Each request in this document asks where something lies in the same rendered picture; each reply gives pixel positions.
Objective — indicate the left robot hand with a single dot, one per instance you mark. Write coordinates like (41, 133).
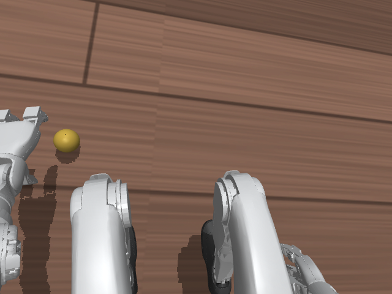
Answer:
(20, 138)

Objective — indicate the right robot foot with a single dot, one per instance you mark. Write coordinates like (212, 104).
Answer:
(208, 249)

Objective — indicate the left robot arm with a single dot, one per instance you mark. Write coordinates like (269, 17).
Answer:
(12, 174)

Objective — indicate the right robot arm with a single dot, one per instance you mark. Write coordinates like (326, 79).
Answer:
(320, 288)

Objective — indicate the ball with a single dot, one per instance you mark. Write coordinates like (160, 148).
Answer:
(66, 140)

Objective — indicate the right robot hand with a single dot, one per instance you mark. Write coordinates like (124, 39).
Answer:
(305, 273)

